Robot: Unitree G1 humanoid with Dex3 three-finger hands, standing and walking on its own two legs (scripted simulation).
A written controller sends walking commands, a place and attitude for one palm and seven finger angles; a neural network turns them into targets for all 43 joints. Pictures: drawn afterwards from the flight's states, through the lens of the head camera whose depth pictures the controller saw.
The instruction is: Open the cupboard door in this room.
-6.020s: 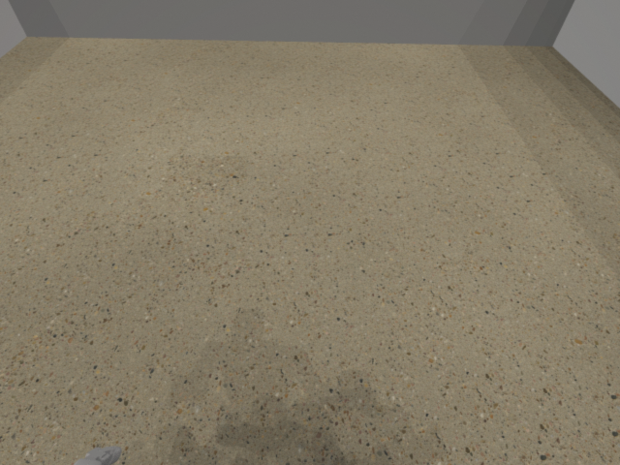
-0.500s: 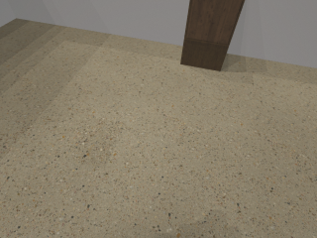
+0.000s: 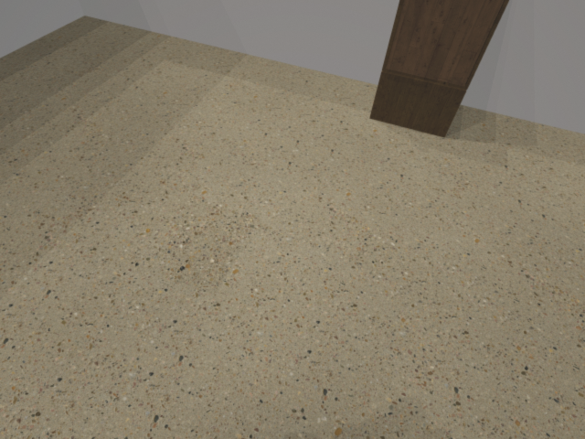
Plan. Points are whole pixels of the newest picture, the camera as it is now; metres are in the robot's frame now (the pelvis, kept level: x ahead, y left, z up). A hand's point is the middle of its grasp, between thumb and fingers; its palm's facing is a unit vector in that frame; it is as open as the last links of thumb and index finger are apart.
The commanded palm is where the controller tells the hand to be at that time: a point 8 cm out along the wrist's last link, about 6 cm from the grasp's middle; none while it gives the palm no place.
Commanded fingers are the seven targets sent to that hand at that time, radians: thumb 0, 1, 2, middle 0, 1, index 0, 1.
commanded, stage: stand and wait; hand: left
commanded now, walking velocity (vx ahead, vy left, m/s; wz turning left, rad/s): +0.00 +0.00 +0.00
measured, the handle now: out of the picture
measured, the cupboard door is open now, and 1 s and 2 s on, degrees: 0 0 0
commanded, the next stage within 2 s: turn or walk to find it in 0.10 s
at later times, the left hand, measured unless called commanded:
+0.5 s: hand out of the picture +0.00 +0.17 -0.17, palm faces +0.08 -0.98 -0.20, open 7.3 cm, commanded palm none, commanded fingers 0.00 0.90 0.90 -0.20 -0.30 -0.20 -0.30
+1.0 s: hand out of the picture -0.03 +0.15 -0.17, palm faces +0.11 -0.98 -0.19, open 7.4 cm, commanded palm none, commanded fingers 0.00 0.90 0.90 -0.20 -0.30 -0.20 -0.30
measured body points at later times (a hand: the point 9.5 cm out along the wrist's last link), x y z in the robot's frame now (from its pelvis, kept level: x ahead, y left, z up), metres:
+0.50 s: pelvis +0.00 -0.01 +0.01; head +0.00 -0.01 +0.46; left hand +0.00 +0.22 -0.15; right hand +0.02 -0.23 -0.15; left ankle -0.01 +0.12 -0.73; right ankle -0.01 -0.13 -0.73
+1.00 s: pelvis -0.01 -0.02 +0.01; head -0.01 -0.02 +0.46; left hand -0.03 +0.21 -0.15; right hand +0.00 -0.23 -0.16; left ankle -0.01 +0.12 -0.73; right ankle -0.01 -0.13 -0.73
